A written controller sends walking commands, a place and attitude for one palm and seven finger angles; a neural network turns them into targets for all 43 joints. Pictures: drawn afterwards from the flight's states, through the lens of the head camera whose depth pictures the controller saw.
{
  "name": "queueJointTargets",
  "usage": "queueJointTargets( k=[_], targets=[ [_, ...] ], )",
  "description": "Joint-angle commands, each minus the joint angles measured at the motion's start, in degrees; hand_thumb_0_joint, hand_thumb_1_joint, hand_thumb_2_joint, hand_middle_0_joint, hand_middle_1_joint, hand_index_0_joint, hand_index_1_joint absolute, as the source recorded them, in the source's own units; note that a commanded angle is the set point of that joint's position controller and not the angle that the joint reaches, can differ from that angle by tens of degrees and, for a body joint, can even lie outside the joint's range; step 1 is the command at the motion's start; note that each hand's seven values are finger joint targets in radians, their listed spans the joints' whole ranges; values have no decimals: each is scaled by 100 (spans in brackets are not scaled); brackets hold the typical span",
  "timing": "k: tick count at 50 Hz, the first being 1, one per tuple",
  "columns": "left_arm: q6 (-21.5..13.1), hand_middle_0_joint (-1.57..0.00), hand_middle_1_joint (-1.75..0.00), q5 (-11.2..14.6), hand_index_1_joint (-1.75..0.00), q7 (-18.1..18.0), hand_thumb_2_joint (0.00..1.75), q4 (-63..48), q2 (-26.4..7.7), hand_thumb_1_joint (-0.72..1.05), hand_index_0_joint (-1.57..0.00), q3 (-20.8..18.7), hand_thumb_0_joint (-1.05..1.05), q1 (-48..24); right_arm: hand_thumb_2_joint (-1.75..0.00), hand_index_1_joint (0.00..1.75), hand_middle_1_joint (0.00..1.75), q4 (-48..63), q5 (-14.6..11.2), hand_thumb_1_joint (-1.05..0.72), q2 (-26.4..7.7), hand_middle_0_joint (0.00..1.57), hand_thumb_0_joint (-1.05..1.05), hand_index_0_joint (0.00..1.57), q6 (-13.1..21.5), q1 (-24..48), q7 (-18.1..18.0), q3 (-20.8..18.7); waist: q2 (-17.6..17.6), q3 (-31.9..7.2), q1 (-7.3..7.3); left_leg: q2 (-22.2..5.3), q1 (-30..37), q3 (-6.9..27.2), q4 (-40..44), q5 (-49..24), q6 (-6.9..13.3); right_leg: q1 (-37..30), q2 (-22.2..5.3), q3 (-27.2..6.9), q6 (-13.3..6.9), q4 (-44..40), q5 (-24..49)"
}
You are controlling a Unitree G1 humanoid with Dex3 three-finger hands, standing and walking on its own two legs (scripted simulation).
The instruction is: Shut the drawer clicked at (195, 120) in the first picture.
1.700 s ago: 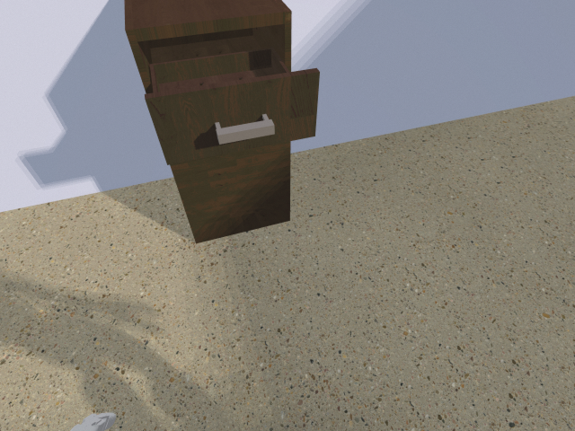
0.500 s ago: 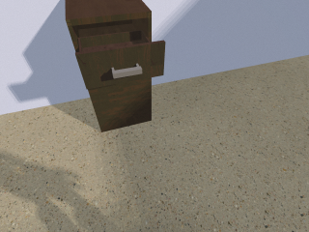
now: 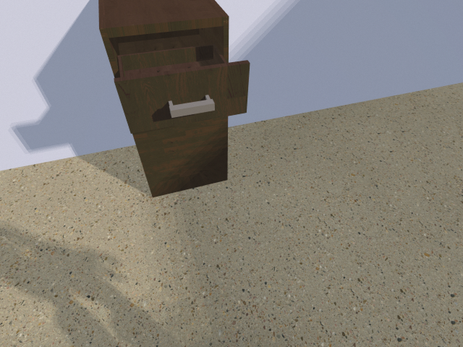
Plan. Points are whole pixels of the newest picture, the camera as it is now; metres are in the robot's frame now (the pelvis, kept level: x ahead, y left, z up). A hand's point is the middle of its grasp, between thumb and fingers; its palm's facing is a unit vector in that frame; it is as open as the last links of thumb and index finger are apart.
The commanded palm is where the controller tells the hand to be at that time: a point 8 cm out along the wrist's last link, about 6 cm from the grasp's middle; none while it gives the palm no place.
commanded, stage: walk to a spot facing it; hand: left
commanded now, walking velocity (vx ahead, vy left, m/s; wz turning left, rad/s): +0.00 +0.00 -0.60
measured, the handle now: (190, 104) +0.76 +0.18 -0.01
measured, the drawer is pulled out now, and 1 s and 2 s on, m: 0.29 0.29 0.29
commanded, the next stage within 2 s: none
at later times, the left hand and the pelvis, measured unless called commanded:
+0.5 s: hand out of the picture +0.04 +0.15 -0.17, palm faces -0.17 -0.96 -0.22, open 7.4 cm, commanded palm none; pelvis -0.01 -0.03 -0.01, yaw -14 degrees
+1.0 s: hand (174, 286) +0.28 +0.15 -0.18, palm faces -0.45 -0.87 -0.18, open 7.4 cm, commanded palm none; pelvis +0.13 -0.01 +0.00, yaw -32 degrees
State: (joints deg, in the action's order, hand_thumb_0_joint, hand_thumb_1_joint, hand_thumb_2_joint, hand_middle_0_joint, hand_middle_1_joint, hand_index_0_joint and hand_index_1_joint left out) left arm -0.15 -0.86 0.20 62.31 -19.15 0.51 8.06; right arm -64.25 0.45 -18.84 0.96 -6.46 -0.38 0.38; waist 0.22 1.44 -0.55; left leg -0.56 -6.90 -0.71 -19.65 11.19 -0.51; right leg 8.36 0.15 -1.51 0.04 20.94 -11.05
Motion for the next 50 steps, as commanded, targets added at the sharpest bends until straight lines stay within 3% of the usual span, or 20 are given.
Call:
queueJointTargets(
  k=[1, 7, 11, 14, 15, 16, 17, 18, 20, 23, 32, 35, 37, 38, 39, 40, 42, 45, 47, 50],
  targets=[
    [19, -20, -30, 15, -30, -112, 90, -398, -673, 90, -20, -208, 0, -15, -90, 30, 30, 397, 22, -90, -628, 20, 0, 20, 28, -118, -93, -174, -37, -300, 89, -700, 219, 257, -44, -847, 107, 357, -569, -636, -110, 28, 1180],
    [223, -20, -30, -23, -30, -53, 90, -874, -495, 90, -20, -326, 0, 272, -90, 30, 30, 901, 36, -90, -719, 20, 0, 20, -125, -288, -156, -402, -414, -194, 89, -1183, 95, 290, -244, -517, 339, 1202, -144, -542, -53, 1181, 841],
    [304, -20, -30, -17, -30, 1, 90, -1124, -211, 90, -20, -433, 0, 497, -90, 30, 30, 1196, 63, -90, -719, 20, 0, 20, -93, -109, -153, -515, -1097, -102, -24, -2142, -366, 524, -38, -1432, 1046, 1383, -133, -8, 61, 3000, -1721],
    [221, -20, -30, -48, -30, 45, 90, -1001, -155, 90, -20, -524, 0, 1329, -90, 30, 30, 1363, 71, -90, -614, 20, 0, 20, -144, 209, -138, -557, -397, -173, -475, -1569, -1014, -373, -1631, -929, 425, 256, -271, 93, 40, 1265, -300],
    [112, -20, -30, -130, -30, -1, 90, -1007, -699, 90, -20, -626, 0, 1488, -90, 30, 30, 1440, 29, -90, -231, 20, 0, 20, -206, -50, -85, -497, 1600, -260, -422, -659, -1951, -907, -3193, 1166, -77, -161, -1129, -1597, -254, -33, 413],
    [103, -20, -30, -65, -30, -57, 90, -1071, -964, 90, -20, -646, 0, 1559, -90, 30, 30, 1624, 33, -90, -42, 20, 0, 20, -236, 45, -57, -447, 2075, -140, -447, -161, -2638, -433, -4269, 2456, -205, 119, -2032, -3139, -883, -795, 292],
    [111, -20, -30, -32, -30, -103, 90, -1150, -814, 90, -20, -659, 0, 1462, -90, 30, 30, 1639, 32, -90, -176, 20, 0, 20, -269, 252, -53, -462, 1472, -35, -459, -300, -2652, 208, -4649, 2098, -114, 499, -1827, -3381, -1022, -1161, -1450],
    [94, -20, -30, -25, -30, -103, 90, -1217, -698, 90, -20, -655, 0, 1115, -90, 30, 30, 1627, 42, -90, -205, 20, 0, 20, -232, 305, -21, -489, 1084, 285, -293, -401, -2872, 309, -4783, 1603, -105, 652, -1658, -3348, -1069, -1217, -2208],
    [-2, -20, -30, -15, -30, -85, 90, -1292, -467, 90, -20, -610, 0, 839, -90, 30, 30, 1472, 105, -90, -158, 20, 0, 20, -167, -42, 49, -515, 530, 26, -57, -501, -2603, 204, -4536, 930, -171, 522, -1293, -2587, -978, -1001, -1924],
    [-121, -20, -30, -20, -30, -44, 90, -1162, -380, 90, -20, -633, 0, 1181, -90, 30, 30, 1437, 111, -90, -6, 20, 0, 20, -105, -87, 64, -512, 483, -146, -135, -433, -2619, 56, -4168, 711, -240, 190, -1115, -2296, -1005, -940, -1557],
    [-173, -20, -30, -67, -30, -20, 90, -990, -307, 90, -20, -679, 0, 1662, -90, 30, 30, 1748, 61, -90, 243, 20, 0, 20, 91, 217, 65, -468, 778, -150, -351, -150, -2397, -60, -2582, 906, -218, -240, -967, -2508, -1170, -773, -902],
    [-140, -20, -30, -77, -30, -34, 90, -1071, -351, 90, -20, -705, 0, 1437, -90, 30, 30, 1785, 15, -90, 258, 20, 0, 20, 169, 33, 29, -458, 838, -147, -248, 0, -1505, -29, -1696, 1025, -118, 266, -873, -2579, -1131, -494, -539],
    [-99, -20, -30, -35, -30, -16, 90, -1188, -297, 90, -20, -724, 0, 1058, -90, 30, 30, 1577, 1, -90, 176, 20, 0, 20, 230, -689, -42, -464, 722, -202, 106, 68, 130, -100, -599, 463, -81, 1339, -424, -2210, -841, 76, -812],
    [-92, -20, -30, -20, -30, 17, 90, -1282, -32, 90, -20, -666, 0, 935, -90, 30, 30, 1384, 5, -90, -150, 20, 0, 20, 280, -1291, -131, -525, -17, -390, 373, -545, 1413, 453, -84, 895, 38, 2303, -10, -1809, -611, 913, -1091],
    [-95, -20, -30, 26, -30, 97, 90, -1402, 356, 90, -20, -613, 0, 959, -90, 30, 30, 1296, 108, -90, -810, 20, 0, 20, 276, -1867, -155, -665, -1762, -542, 595, -2190, 2001, 2548, 698, 2304, 541, 3479, 702, -775, -278, 2735, -2106],
    [-167, -20, -30, -35, -30, 125, 90, -1586, 185, 90, -20, -648, 0, 701, -90, 30, 30, 1388, 59, -90, -926, 20, 0, 20, 257, -1967, -158, -633, -1278, -180, 557, -2919, 1375, 3192, 997, 2542, 1002, 3716, 244, -304, -121, 3575, -2107],
    [-117, -20, -30, -125, -30, 198, 90, -1364, 116, 90, -20, -716, 0, 587, -90, 30, 30, 1409, 108, -90, -274, 20, 0, 20, 294, -1475, -131, -450, -785, 522, 253, -2340, 317, 2307, 1187, 2094, 831, 3659, -144, -242, -64, 4583, -1234],
    [-1, -20, -30, -132, -30, 293, 90, -1130, 388, 90, -20, -654, 0, 895, -90, 30, 30, 1316, 50, -90, 188, 20, 0, 20, 416, -1332, -167, -282, -895, 485, -83, -1568, 239, 377, 776, -967, 272, 3360, -293, 29, 41, 4906, -239],
    [55, -20, -30, -123, -30, 283, 90, -1134, 454, 90, -20, -611, 0, 793, -90, 30, 30, 1172, 49, -90, 212, 20, 0, 20, 463, -1683, -194, -265, -841, 345, -31, -1517, 502, -120, 510, -2470, 211, 3478, -301, 146, 71, 5047, -112],
    [103, -20, -30, -111, -30, 308, 90, -1250, 547, 90, -20, -556, 0, 359, -90, 30, 30, 979, 49, -90, 247, 20, 0, 20, 480, -1984, -214, -241, -720, 452, 27, -1582, 838, -354, 487, -2995, 296, 3853, -338, 381, 89, 4828, 119]
  ],
)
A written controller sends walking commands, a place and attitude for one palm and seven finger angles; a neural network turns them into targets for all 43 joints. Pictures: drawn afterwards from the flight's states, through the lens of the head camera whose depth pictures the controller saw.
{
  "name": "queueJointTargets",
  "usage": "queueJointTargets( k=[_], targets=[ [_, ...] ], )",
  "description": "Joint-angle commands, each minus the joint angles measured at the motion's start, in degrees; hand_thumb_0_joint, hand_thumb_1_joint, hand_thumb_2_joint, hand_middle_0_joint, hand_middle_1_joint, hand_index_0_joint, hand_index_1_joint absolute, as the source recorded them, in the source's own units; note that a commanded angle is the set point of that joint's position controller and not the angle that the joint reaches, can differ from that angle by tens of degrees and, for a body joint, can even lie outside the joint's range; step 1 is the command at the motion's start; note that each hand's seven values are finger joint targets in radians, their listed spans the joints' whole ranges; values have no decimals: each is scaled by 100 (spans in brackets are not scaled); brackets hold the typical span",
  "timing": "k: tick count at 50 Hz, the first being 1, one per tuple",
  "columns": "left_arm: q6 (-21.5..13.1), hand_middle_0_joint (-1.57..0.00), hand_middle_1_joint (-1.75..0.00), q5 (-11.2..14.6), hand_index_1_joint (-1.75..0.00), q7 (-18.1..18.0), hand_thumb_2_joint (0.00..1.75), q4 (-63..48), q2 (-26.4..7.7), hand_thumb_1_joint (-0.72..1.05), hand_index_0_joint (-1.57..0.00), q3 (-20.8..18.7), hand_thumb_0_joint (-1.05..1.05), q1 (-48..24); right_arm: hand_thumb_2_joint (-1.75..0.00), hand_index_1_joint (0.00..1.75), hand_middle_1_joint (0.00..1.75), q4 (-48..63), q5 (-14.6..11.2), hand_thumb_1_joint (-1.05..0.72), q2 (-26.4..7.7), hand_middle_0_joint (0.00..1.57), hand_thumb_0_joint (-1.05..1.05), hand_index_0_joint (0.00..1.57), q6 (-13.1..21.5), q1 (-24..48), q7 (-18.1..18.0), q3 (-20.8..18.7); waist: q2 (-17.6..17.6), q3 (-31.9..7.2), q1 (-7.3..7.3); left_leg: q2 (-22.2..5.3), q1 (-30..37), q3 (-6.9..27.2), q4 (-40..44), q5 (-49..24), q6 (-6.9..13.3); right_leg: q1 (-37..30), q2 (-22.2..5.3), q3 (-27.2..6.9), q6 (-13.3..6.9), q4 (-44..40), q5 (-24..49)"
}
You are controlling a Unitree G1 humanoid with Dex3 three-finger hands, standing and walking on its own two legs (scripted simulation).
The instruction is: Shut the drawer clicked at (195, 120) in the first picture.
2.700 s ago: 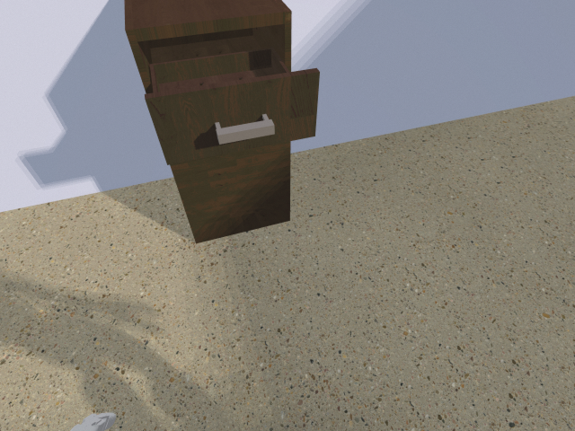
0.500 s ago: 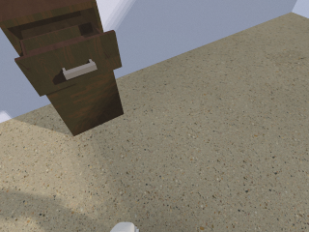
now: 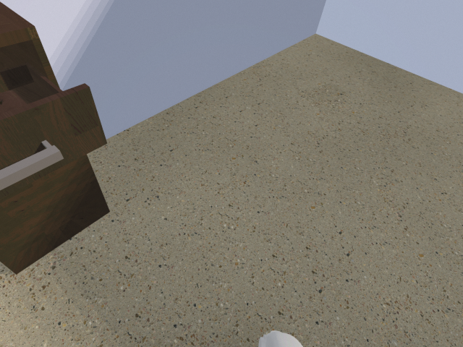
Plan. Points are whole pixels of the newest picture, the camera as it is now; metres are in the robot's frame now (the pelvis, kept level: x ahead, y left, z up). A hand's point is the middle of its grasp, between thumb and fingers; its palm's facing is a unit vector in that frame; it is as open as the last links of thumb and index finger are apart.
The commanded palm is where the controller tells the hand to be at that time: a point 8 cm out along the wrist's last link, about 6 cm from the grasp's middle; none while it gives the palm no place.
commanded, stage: walk to a spot facing it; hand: left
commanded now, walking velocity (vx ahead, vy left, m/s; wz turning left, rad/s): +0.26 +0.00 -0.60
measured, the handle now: (23, 161) +0.43 +0.49 +0.00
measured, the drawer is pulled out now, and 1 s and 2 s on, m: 0.29 0.29 0.29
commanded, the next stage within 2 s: turn to face it in 1.86 s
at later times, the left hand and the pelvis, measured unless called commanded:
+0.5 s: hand (187, 268) +0.31 +0.12 -0.18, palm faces -0.30 -0.93 -0.22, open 7.4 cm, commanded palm none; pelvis +0.15 -0.03 -0.02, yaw -17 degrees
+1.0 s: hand (171, 242) +0.38 +0.17 -0.18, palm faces -0.51 -0.84 -0.20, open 7.4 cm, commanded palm none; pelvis +0.22 +0.02 +0.00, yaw -36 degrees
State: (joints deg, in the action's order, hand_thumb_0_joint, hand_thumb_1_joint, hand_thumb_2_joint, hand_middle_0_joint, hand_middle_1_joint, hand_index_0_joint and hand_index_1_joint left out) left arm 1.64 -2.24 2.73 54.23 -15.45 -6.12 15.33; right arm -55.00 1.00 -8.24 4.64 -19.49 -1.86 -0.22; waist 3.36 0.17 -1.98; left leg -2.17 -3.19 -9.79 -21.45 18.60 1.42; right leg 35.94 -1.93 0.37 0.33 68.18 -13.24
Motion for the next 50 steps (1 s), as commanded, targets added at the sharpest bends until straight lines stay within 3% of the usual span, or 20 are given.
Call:
queueJointTargets(
  k=[1, 5, 8, 10, 11, 12, 13, 14, 15, 16, 17, 20, 25, 31, 34, 35, 36, 37, 41, 50],
  targets=[
    [-63, -20, -30, 30, -30, 73, 90, -490, 220, 90, -20, 130, 0, -566, -90, 30, 30, -1, -6, -90, -802, 20, 0, 20, 112, -754, -73, -166, -1016, 695, 197, -1410, 424, 416, 705, -3820, 120, 1131, -158, 293, 61, -111, 457],
    [-79, -20, -30, 52, -30, 102, 90, -681, 307, 90, -20, 211, 0, -1437, -90, 30, 30, -206, 51, -90, -774, 20, 0, 20, 26, -1110, -105, -170, -1082, 947, 474, -1348, 645, -2, 542, -4618, 235, 756, -19, 819, -2, -1632, 418],
    [-113, -20, -30, 65, -30, 73, 90, -662, 246, 90, -20, 218, 0, -1347, -90, 30, 30, -241, 29, -90, -986, 20, 0, 20, -63, -1008, -115, -252, -1188, 638, 327, -1422, 681, -416, -179, -6053, 308, -282, 338, 1132, -214, -2585, 362],
    [-150, -20, -30, 45, -30, 14, 90, -484, 8, 90, -20, 142, 0, -618, -90, 30, 30, -171, -5, -90, -1216, 20, 0, 20, -90, -779, -94, -352, -1286, 141, -57, -1515, 602, -542, -1258, -6564, 256, -1304, 489, 1108, -384, -2871, 357],
    [-199, -20, -30, 26, -30, -19, 90, -324, -163, 90, -20, 78, 0, -37, -90, 30, 30, -90, -27, -90, -1266, 20, 0, 20, -103, -641, -79, -363, -1352, -228, -326, -1454, 178, -553, -2177, -6106, 154, -2331, 527, 1054, -469, -3205, 460],
    [-266, -20, -30, 17, -30, -63, 90, -154, -543, 90, -20, -5, 0, 655, -90, 30, 30, 8, -100, -90, -1205, 20, 0, 20, -124, -569, -25, -340, -941, -701, -679, -1344, -888, -547, -3746, -4498, -69, -3889, 26, 585, -742, -3736, 1271],
    [-331, -20, -30, 93, -30, -144, 90, -117, -1111, 90, -20, -93, 0, 1065, -90, 30, 30, 167, -205, -90, -740, 20, 0, 20, -127, -790, 1, -273, 284, -1516, -594, -315, -2715, -364, -5874, 1298, -404, -5341, -1907, -2274, -1597, -3841, 3684],
    [-284, -20, -30, 250, -30, -231, 90, -165, -1256, 90, -20, -117, 0, 1000, -90, 30, 30, 327, -149, -90, -804, 20, 0, 20, -111, -438, -68, -308, 105, -1635, -583, -269, -3007, 521, -6452, 1716, -338, -5056, -2295, -2595, -1986, -4134, 5015],
    [-227, -20, -30, 243, -30, -299, 90, -357, -1109, 90, -20, -95, 0, 519, -90, 30, 30, 399, -104, -90, -780, 20, 0, 20, -166, -447, -76, -318, -33, -1312, -313, -424, -3094, 929, -6495, 1226, -365, -4449, -2104, -2455, -1458, -4289, 4260],
    [-207, -20, -30, 231, -30, -345, 90, -489, -932, 90, -20, -44, 0, 50, -90, 30, 30, 343, -54, -90, -810, 20, 0, 20, -254, -442, -59, -312, 196, -1080, -117, -642, -2986, 1043, -6240, 886, -407, -3712, -1926, -2283, -1364, -4546, 3153],
    [-192, -20, -30, 225, -30, -389, 90, -587, -740, 90, -20, 6, 0, -351, -90, 30, 30, 327, -16, -90, -838, 20, 0, 20, -363, -288, -57, -311, -127, -645, 69, -777, -2760, 1073, -5840, 689, -432, -2836, -1722, -1904, -1387, -4801, 2449],
    [-193, -20, -30, 98, -30, -408, 90, -644, -626, 90, -20, 49, 0, -835, -90, 30, 30, 249, 44, -90, -646, 20, 0, 20, -590, -441, -34, -283, -473, -374, 491, -671, -2061, 868, -4784, 642, -500, -1373, -1220, -1278, -1213, -4961, 1659],
    [-119, -20, -30, 84, -30, -297, 90, -658, -622, 90, -20, 36, 0, -674, -90, 30, 30, 524, 57, -90, -699, 20, 0, 20, -611, 24, 38, -308, 355, -281, 363, -410, -2212, 801, -3892, 137, -516, -1199, -730, -1469, -977, -5161, 22],
    [-57, -20, -30, 82, -30, -279, 90, -792, -737, 90, -20, -71, 0, -281, -90, 30, 30, 899, -37, -90, -746, 20, 0, 20, -488, 847, 8, -330, 583, -491, 25, 73, -1889, 803, -2184, 577, -470, -2066, -712, -2199, -1038, -4683, 1407],
    [-11, -20, -30, 123, -30, -295, 90, -887, -736, 90, -20, -79, 0, -435, -90, 30, 30, 864, -84, -90, -862, 20, 0, 20, -444, 542, -48, -365, 640, -657, 246, 140, -901, 810, -755, -48, -386, -1900, -543, -2239, -698, -4331, 1739],
    [-5, -20, -30, 147, -30, -298, 90, -932, -567, 90, -20, -47, 0, -491, -90, 30, 30, 816, -81, -90, -995, 20, 0, 20, -400, 357, -74, -402, 287, -717, 365, -222, -87, 1073, -47, -414, -268, -1317, -216, -1973, -431, -3929, 1376],
    [3, -20, -30, 194, -30, -255, 90, -1061, -244, 90, -20, -5, 0, -404, -90, 30, 30, 884, -13, -90, -1482, 20, 0, 20, -361, 335, -80, -476, -1156, -707, 379, -1534, 615, 2335, 517, -896, 173, -238, 557, -1163, -71, -2892, -166],
    [-24, -20, -30, 113, -30, -212, 90, -1114, -262, 90, -20, -11, 0, -345, -90, 30, 30, 1021, 6, -90, -1737, 20, 0, 20, -410, 526, -49, -515, -1701, -337, 289, -2611, 306, 2918, 570, -2058, 706, 313, 607, -337, 165, -1366, -1960],
    [64, -20, -30, 79, -30, -137, 90, -746, -357, 90, -20, -103, 0, -54, -90, 30, 30, 1093, 42, -90, -1150, 20, 0, 20, -331, 1094, -77, -343, -1122, -109, 40, -1655, -247, 1143, 50, -3886, 485, 55, 179, -305, 356, 369, -1155],
    [145, -20, -30, 101, -30, -51, 90, -792, -84, 90, -20, 41, 0, -810, -90, 30, 30, 614, 46, -90, -1359, 20, 0, 20, -396, 254, -23, -517, -1487, -14, 479, -1709, 433, 245, -150, -3950, 526, -349, -53, 416, 368, -1508, -1032]
  ],
)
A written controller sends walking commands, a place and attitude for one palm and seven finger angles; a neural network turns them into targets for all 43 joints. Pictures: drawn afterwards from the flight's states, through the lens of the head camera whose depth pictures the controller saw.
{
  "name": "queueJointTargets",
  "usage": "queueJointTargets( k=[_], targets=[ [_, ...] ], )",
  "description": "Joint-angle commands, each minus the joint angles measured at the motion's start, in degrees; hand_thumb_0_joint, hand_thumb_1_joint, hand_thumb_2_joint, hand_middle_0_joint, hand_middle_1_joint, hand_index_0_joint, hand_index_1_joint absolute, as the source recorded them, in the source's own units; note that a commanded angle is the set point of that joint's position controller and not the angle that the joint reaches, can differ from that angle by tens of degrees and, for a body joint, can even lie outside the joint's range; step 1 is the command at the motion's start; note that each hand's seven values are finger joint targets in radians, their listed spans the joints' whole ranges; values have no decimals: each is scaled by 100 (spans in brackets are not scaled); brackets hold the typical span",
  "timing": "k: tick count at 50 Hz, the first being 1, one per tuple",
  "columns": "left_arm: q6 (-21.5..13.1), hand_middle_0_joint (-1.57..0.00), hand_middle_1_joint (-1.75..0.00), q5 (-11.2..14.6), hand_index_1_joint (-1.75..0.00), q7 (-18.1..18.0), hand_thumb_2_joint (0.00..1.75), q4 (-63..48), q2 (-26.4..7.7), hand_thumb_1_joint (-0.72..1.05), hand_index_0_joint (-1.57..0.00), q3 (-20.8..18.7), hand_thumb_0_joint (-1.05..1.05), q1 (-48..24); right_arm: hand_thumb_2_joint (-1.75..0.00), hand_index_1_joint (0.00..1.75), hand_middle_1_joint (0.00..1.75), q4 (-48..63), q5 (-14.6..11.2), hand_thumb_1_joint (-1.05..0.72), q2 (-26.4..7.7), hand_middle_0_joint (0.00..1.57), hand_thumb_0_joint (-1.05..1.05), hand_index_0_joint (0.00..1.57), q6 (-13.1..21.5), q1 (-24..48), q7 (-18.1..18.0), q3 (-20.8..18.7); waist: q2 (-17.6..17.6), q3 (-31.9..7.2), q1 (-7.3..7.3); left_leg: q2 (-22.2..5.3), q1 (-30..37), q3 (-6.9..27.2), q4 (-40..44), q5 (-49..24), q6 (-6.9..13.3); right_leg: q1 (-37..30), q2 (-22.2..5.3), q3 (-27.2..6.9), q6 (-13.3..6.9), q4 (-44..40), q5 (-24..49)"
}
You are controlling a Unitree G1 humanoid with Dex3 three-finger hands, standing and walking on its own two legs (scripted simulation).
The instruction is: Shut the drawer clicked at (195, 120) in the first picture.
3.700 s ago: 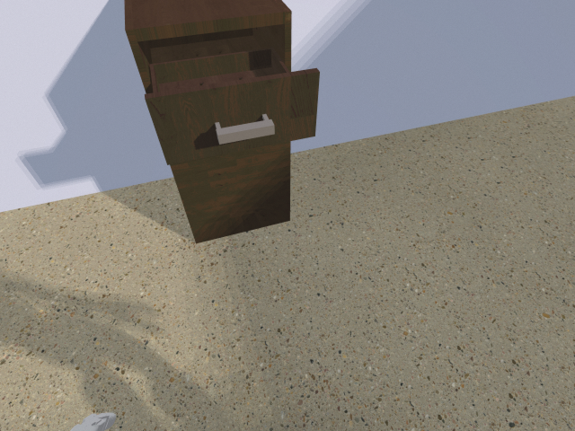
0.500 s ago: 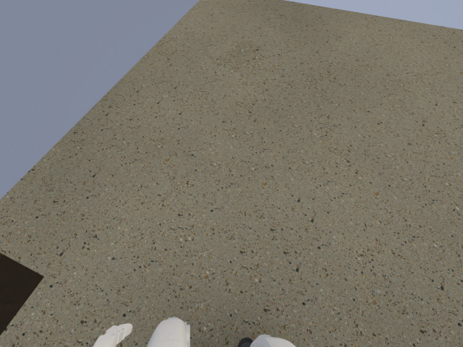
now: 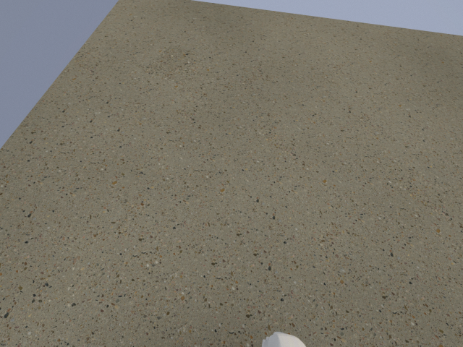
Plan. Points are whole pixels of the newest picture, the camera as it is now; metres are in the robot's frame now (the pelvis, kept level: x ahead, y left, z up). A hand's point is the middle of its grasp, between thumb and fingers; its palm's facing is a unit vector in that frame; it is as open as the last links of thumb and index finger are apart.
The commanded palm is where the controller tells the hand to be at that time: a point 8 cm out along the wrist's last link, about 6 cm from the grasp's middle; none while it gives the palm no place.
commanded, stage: walk to a spot facing it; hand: left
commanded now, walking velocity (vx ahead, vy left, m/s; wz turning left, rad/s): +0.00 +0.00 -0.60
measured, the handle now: out of the picture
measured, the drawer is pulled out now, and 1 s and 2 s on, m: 0.29 0.29 0.29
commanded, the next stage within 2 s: turn to face it in 0.86 s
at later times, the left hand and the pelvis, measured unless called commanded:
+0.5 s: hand (173, 313) +0.19 +0.13 -0.16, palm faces -0.29 -0.93 -0.23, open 7.4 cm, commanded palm none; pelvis +0.03 -0.03 +0.00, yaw -18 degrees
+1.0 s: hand (215, 270) +0.29 +0.05 -0.18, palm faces -0.60 -0.77 -0.21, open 7.4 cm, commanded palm none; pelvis +0.09 -0.05 -0.02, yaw -38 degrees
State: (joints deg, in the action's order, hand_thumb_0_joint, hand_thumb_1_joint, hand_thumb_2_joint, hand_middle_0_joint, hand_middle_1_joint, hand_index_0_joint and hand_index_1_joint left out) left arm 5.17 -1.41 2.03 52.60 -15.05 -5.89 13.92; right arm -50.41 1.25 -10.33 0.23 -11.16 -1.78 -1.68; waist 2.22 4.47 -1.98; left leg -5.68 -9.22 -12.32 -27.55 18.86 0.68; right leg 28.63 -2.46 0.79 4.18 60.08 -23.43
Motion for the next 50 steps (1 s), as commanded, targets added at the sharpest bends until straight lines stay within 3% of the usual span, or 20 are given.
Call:
queueJointTargets(
  k=[1, 5, 7, 8, 9, 10, 12, 15, 20, 24, 27, 28, 30, 31, 34, 36, 45, 48, 49, 50],
  targets=[
    [-217, -20, -30, 12, -30, 22, 90, -629, -101, 90, -20, 28, 0, -769, -90, 30, 30, 107, 30, -90, -1156, 20, 0, 20, 39, -656, -23, -379, -1443, -414, 521, -1366, 955, 439, 420, -4033, 581, 228, 19, 425, -57, -904, -26],
    [-310, -20, -30, -2, -30, 11, 90, -612, -124, 90, -20, 44, 0, -753, -90, 30, 30, 17, 46, -90, -1301, 20, 0, 20, 26, -611, 22, -459, -1546, -512, 453, -1519, 799, 211, -66, -4135, 428, -485, 179, 626, -272, -1960, 34],
    [-424, -20, -30, -13, -30, -26, 90, -417, -340, 90, -20, -12, 0, -4, -90, 30, 30, 39, -16, -90, -1334, 20, 0, 20, 35, -509, 51, -477, -1074, -1001, -22, -1356, 480, -173, -1366, -4179, 44, -1800, 244, 636, -441, -3287, 1281],
    [-515, -20, -30, -55, -30, -106, 90, -255, -977, 90, -20, -129, 0, 542, -90, 30, 30, 175, -85, -90, -1073, 20, 0, 20, 18, -614, 104, -408, 270, -1464, -250, -983, -1122, -335, -2722, -2339, -313, -3525, -823, -673, -863, -3516, 3183],
    [-523, -20, -30, 36, -30, -189, 90, -148, -1501, 90, -20, -242, 0, 928, -90, 30, 30, 479, -76, -90, -689, 20, 0, 20, -10, -304, 91, -278, 1365, -1642, -373, -102, -2524, 94, -4157, 1707, -584, -3995, -2165, -2353, -1614, -3374, 6115],
    [-486, -20, -30, 128, -30, -294, 90, -118, -1365, 90, -20, -253, 0, 980, -90, 30, 30, 536, -96, -90, -785, 20, 0, 20, -69, 15, -24, -259, 915, -1599, -455, -220, -2529, 1003, -4369, 1791, -485, -3514, -2098, -2136, -1822, -3347, 6201],
    [-408, -20, -30, 83, -30, -318, 90, -356, -1010, 90, -20, -152, 0, 117, -90, 30, 30, 428, -49, -90, -790, 20, 0, 20, -132, 235, -28, -280, 696, -770, -161, -342, -2618, 1231, -4381, 1149, -502, -2497, -1594, -1832, -1704, -3693, 4075],
    [-430, -20, -30, 35, -30, -302, 90, -578, -838, 90, -20, -58, 0, -546, -90, 30, 30, 175, -5, -90, -749, 20, 0, 20, -203, -249, 22, -294, 542, -628, 261, -213, -2063, 1060, -3770, 513, -605, -1786, -1076, -1227, -1406, -3826, 3565],
    [-449, -20, -30, 16, -30, -234, 90, -548, -911, 90, -20, -79, 0, -380, -90, 30, 30, 283, 19, -90, -792, 20, 0, 20, -163, -133, 92, -278, 622, -548, 170, -59, -1970, 938, -2950, 309, -642, -1641, -907, -1702, -1414, -4227, 1411],
    [-451, -20, -30, 9, -30, -187, 90, -570, -981, 90, -20, -113, 0, -262, -90, 30, 30, 449, -14, -90, -749, 20, 0, 20, -38, 93, 115, -254, 825, -512, 31, 208, -1547, 856, -1831, 521, -552, -1575, -847, -2135, -1459, -4210, 862],
    [-408, -20, -30, 40, -30, -181, 90, -619, -918, 90, -20, -118, 0, -488, -90, 30, 30, 328, -47, -90, -704, 20, 0, 20, 47, -413, 51, -233, 769, -536, 296, 407, -473, 717, -436, -9, -480, -1133, -574, -2137, -1205, -3738, 1107],
    [-373, -20, -30, 70, -30, -178, 90, -646, -766, 90, -20, -85, 0, -534, -90, 30, 30, 239, -51, -90, -791, 20, 0, 20, 79, -681, 9, -244, 475, -515, 430, 308, 258, 765, 303, -333, -440, -636, -303, -1958, -971, -3382, 941],
    [-348, -20, -30, 84, -30, -103, 90, -877, -172, 90, -20, 26, 0, -444, -90, 30, 30, 249, 28, -90, -1715, 20, 0, 20, 84, -1097, -4, -399, -1940, -454, 559, -2105, 778, 3336, 1584, 552, 408, 847, 747, -408, -349, -856, -1119],
    [-347, -20, -30, 7, -30, -81, 90, -896, -370, 90, -20, -47, 0, -502, -90, 30, 30, 299, 55, -90, -1635, 20, 0, 20, 90, -892, -5, -360, -1586, -243, 521, -2424, 85, 3538, 1775, 910, 713, 796, 334, -460, -288, -11, -1024],
    [-307, -20, -30, -20, -30, 29, 90, -607, -322, 90, -20, -114, 0, -318, -90, 30, 30, 366, 41, -90, -1091, 20, 0, 20, 147, -192, -44, -215, -1088, -36, 193, -1539, -77, 1807, 1465, -821, 462, 666, 46, -249, -159, 729, -13],
    [-271, -20, -30, 17, -30, 36, 90, -538, -176, 90, -20, -67, 0, -284, -90, 30, 30, 287, 25, -90, -980, 20, 0, 20, 168, -334, -63, -201, -1145, -235, 228, -1363, 243, 1077, 1103, -2451, 452, 539, 6, -88, -73, 626, 114],
    [-306, -20, -30, 7, -30, 23, 90, -629, 35, 90, -20, 48, 0, -838, -90, 30, 30, -131, 31, -90, -1170, 20, 0, 20, 75, -808, 15, -415, -1497, -428, 529, -1514, 842, 111, 287, -3898, 462, -173, 109, 628, -193, -1526, 114],
    [-420, -20, -30, -14, -30, -20, 90, -483, -92, 90, -20, 22, 0, -370, -90, 30, 30, -140, -1, -90, -1226, 20, 0, 20, 61, -689, 47, -462, -1284, -693, 215, -1452, 580, -117, -664, -4096, 173, -1271, 270, 727, -375, -2803, 837],
    [-522, -20, -30, -46, -30, -74, 90, -277, -348, 90, -20, -15, 0, 205, -90, 30, 30, -153, -54, -90, -1106, 20, 0, 20, 69, -762, 78, -420, -660, -1090, -55, -1220, -136, -211, -1635, -3669, -68, -2562, 8, 380, -522, -3489, 2049],
    [-618, -20, -30, -81, -30, -197, 90, -65, -1025, 90, -20, -141, 0, 823, -90, 30, 30, 25, -102, -90, -591, 20, 0, 20, 59, -717, 113, -276, 1097, -1528, -296, -426, -1919, -327, -3029, -108, -380, -4040, -1558, -1437, -1079, -3553, 4605]
  ],
)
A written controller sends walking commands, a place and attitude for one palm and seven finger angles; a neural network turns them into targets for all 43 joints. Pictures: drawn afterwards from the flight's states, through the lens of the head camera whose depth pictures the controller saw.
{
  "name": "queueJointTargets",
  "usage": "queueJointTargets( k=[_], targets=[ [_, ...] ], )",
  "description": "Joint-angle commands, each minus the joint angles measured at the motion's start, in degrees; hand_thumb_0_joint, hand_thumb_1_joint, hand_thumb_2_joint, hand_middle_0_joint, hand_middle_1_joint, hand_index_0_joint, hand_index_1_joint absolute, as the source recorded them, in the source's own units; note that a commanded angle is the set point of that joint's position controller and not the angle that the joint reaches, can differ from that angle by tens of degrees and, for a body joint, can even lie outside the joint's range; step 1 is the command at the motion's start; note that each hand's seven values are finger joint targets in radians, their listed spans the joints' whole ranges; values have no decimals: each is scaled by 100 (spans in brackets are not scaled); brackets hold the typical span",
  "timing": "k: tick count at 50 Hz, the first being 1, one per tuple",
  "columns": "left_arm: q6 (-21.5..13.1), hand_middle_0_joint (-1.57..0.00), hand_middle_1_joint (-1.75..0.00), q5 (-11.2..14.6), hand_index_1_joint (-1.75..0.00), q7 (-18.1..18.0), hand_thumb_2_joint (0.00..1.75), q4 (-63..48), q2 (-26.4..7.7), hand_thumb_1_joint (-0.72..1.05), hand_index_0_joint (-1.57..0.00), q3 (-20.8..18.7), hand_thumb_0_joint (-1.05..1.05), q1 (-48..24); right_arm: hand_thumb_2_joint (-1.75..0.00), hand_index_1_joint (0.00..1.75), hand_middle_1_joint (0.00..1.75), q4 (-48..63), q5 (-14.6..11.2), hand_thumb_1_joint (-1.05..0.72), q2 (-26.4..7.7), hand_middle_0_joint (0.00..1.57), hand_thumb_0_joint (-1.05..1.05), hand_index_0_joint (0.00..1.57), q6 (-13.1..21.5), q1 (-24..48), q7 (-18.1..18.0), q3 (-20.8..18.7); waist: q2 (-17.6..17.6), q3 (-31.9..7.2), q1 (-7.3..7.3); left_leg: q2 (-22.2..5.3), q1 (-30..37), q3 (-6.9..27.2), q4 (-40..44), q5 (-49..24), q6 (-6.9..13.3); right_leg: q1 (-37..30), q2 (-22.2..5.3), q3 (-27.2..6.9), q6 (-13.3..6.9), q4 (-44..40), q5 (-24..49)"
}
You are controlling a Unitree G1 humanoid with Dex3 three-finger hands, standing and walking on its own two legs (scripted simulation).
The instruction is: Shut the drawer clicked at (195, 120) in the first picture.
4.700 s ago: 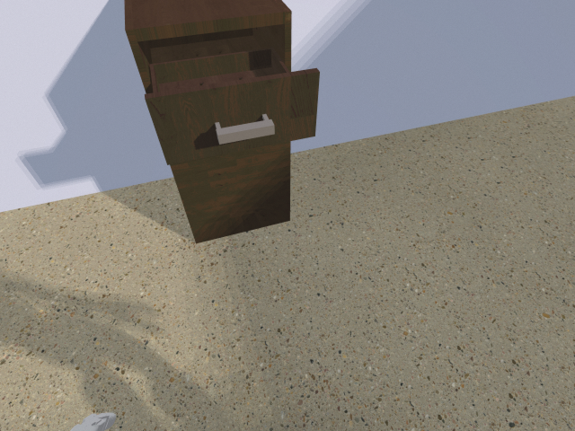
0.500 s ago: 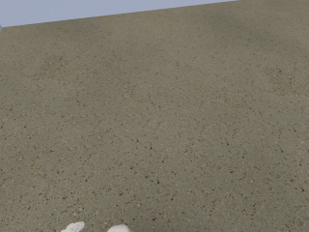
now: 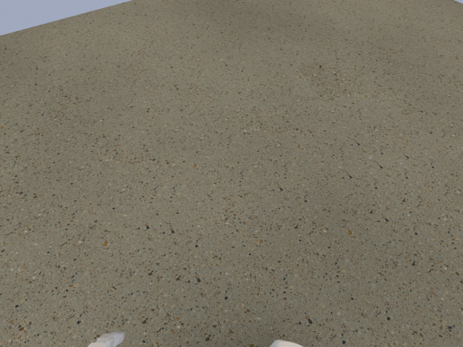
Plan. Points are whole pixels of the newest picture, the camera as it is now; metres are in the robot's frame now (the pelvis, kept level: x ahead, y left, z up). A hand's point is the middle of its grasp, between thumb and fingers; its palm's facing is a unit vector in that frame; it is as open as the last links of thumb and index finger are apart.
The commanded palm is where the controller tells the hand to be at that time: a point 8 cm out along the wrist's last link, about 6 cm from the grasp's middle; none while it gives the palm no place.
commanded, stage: turn to face it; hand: left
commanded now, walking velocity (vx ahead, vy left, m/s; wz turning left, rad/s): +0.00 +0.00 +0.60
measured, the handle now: out of the picture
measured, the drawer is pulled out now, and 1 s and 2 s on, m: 0.29 0.29 0.29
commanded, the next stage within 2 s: none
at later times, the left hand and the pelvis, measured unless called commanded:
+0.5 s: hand out of the picture +0.07 +0.22 -0.18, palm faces +0.23 -0.96 -0.18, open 7.4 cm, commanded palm none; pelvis +0.02 +0.02 +0.00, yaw +12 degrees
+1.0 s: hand out of the picture +0.00 +0.17 -0.14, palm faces +0.51 -0.82 -0.27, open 7.4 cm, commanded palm none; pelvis +0.02 -0.04 +0.01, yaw +30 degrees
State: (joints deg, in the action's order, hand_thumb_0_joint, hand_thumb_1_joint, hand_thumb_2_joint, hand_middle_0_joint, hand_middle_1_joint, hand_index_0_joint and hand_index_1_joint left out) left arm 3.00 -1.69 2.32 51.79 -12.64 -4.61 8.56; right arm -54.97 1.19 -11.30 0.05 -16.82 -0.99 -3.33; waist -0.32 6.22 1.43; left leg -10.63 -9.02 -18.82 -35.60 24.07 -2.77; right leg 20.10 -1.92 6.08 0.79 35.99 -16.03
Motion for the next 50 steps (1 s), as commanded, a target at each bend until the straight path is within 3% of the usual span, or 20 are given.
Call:
queueJointTargets(
  k=[1, 3, 5, 6, 14, 17, 18, 19, 20, 21, 26, 35, 38, 41, 42, 43, 44, 45, 48, 50],
  targets=[
    [-376, -20, -30, 97, -30, -282, 90, 184, -1360, 90, -20, -230, 0, 1579, -90, 30, 30, 550, -116, -90, -381, 20, 0, 20, 11, 119, -62, -60, 1146, -1855, -663, 366, -2123, 1219, -2937, 1381, -45, -2876, -2276, -2111, -1322, -915, 5496],
    [-379, -20, -30, 66, -30, -367, 90, 96, -1028, 90, -20, -120, 0, 897, -90, 30, 30, 317, -99, -90, -316, 20, 0, 20, -112, 159, -115, -11, 1122, -1414, -414, 341, -1968, 1900, -3235, 994, 34, -1755, -1963, -1869, -1313, -1340, 3804],
    [-372, -20, -30, 32, -30, -397, 90, -6, -637, 90, -20, 45, 0, 43, -90, 30, 30, -44, -51, -90, -272, 20, 0, 20, -156, -207, -68, -11, 660, -894, 3, 318, -1513, 1873, -2700, 293, 29, -872, -1486, -933, -1009, -1554, 2605],
    [-381, -20, -30, 25, -30, -398, 90, -38, -580, 90, -20, 86, 0, -85, -90, 30, 30, -158, -43, -90, -205, 20, 0, 20, -177, -356, -52, 13, 783, -765, 60, 374, -1367, 1749, -2394, 200, 11, -660, -1413, -671, -931, -1616, 2413],
    [-287, -20, -30, 15, -30, -447, 90, 64, -778, 90, -20, -53, 0, 144, -90, 30, 30, 57, -54, -90, -169, 20, 0, 20, -187, 104, 71, -48, 913, -496, -217, 566, -1450, 1278, -1277, 150, -33, -913, -1825, -378, -976, -1461, 2205],
    [-241, -20, -30, 67, -30, -451, 90, -15, -743, 90, -20, -104, 0, 85, -90, 30, 30, 74, -29, -90, -205, 20, 0, 20, -143, -225, 104, -79, 688, -710, -55, 616, -761, 1080, 65, -866, 14, -824, -1689, 62, -563, -741, 1802],
    [-203, -20, -30, 101, -30, -433, 90, -53, -626, 90, -20, -100, 0, 149, -90, 30, 30, 60, -17, -90, -361, 20, 0, 20, -111, -418, 118, -131, 159, -827, 48, 481, -253, 1351, 665, -1609, 136, -434, -1473, 240, -289, -185, 1213],
    [-153, -20, -30, 136, -30, -404, 90, -203, -311, 90, -20, -86, 0, 257, -90, 30, 30, 126, 25, -90, -870, 20, 0, 20, -57, -629, 106, -237, -1410, -857, 118, -626, 90, 3117, 1268, -2950, 691, 525, -741, 523, 167, 904, -527],
    [-144, -20, -30, 104, -30, -403, 90, -470, -176, 90, -20, -12, 0, -115, -90, 30, 30, 157, 45, -90, -1193, 20, 0, 20, -67, -865, 80, -317, -1802, -691, 313, -1476, 7, 4109, 1776, -3666, 1343, 1052, -319, 250, 315, 2251, -2162],
    [-115, -20, -30, 49, -30, -419, 90, -475, -178, 90, -20, -44, 0, -222, -90, 30, 30, 67, 56, -90, -1141, 20, 0, 20, -26, -924, -8, -332, -1364, -932, 328, -1364, 132, 4300, 1839, -3226, 1409, 1406, -310, -370, 265, 2991, -1909],
    [-143, -20, -30, 74, -30, -320, 90, -179, -285, 90, -20, -136, 0, 55, -90, 30, 30, 378, 3, -90, -855, 20, 0, 20, 70, 43, -65, -221, -598, -1017, -43, -437, 107, 3052, 1687, -3220, 1112, 1275, -384, -640, 388, 3069, -547],
    [-114, -20, -30, 102, -30, -343, 90, -351, -363, 90, -20, -96, 0, -99, -90, 30, 30, 412, 12, -90, -1160, 20, 0, 20, -59, 98, 8, -373, -793, -1000, 133, -311, 243, 3610, 1627, -2622, 1307, 920, -128, -611, 449, 1563, -869],
    [-124, -20, -30, 130, -30, -361, 90, -386, -378, 90, -20, -78, 0, 74, -90, 30, 30, 523, 26, -90, -1268, 20, 0, 20, -119, 354, 40, -413, -951, -946, 48, -166, -340, 3864, 1588, -2341, 1250, 238, 29, -578, 360, 888, -863],
    [-182, -20, -30, 145, -30, -383, 90, -299, -502, 90, -20, -95, 0, 720, -90, 30, 30, 700, 2, -90, -1294, 20, 0, 20, -177, 751, 81, -452, -894, -1018, -246, 103, -1022, 3871, 1254, -1896, 1022, -873, 129, -459, 289, -453, -167],
    [-226, -20, -30, 120, -30, -404, 90, -263, -672, 90, -20, -135, 0, 985, -90, 30, 30, 771, -33, -90, -1159, 20, 0, 20, -191, 820, 100, -439, -533, -1039, -388, 404, -1626, 3688, 849, -1328, 761, -1601, -107, -609, 215, -1372, 177],
    [-298, -20, -30, 8, -30, -451, 90, -327, -1207, 90, -20, -237, 0, 1051, -90, 30, 30, 862, -84, -90, -712, 20, 0, 20, -207, 682, 134, -384, 1109, -911, -419, 1178, -2753, 2816, -549, -26, 252, -2145, -1577, -2165, -250, -2382, -649],
    [-266, -20, -30, 22, -30, -445, 90, -489, -1511, 90, -20, -211, 0, 798, -90, 30, 30, 1010, -10, -90, -712, 20, 0, 20, -196, 739, 134, -373, 1819, -747, -383, 1439, -2963, 2200, -1884, 878, 36, -1388, -2666, -3006, -786, -2549, -563],
    [-268, -20, -30, 45, -30, -477, 90, -569, -1326, 90, -20, -215, 0, 533, -90, 30, 30, 1017, 32, -90, -899, 20, 0, 20, -254, 887, 144, -412, 1319, -649, -291, 1171, -2705, 2402, -2647, 769, 96, -805, -2596, -2735, -929, -2468, -430],
    [-334, -20, -30, 30, -30, -424, 90, -651, -895, 90, -20, -54, 0, -58, -90, 30, 30, 750, 24, -90, -845, 20, 0, 20, -317, 685, 257, -385, 971, -267, 51, 923, -2543, 2063, -3476, -133, -33, -520, -1683, -1186, -692, -1924, 674],
    [-338, -20, -30, 3, -30, -435, 90, -630, -894, 90, -20, -44, 0, 78, -90, 30, 30, 766, -17, -90, -764, 20, 0, 20, -328, 746, 292, -348, 1045, -261, -21, 899, -2346, 1830, -3086, -124, -106, -614, -1646, -779, -659, -1828, 1054]
  ],
)
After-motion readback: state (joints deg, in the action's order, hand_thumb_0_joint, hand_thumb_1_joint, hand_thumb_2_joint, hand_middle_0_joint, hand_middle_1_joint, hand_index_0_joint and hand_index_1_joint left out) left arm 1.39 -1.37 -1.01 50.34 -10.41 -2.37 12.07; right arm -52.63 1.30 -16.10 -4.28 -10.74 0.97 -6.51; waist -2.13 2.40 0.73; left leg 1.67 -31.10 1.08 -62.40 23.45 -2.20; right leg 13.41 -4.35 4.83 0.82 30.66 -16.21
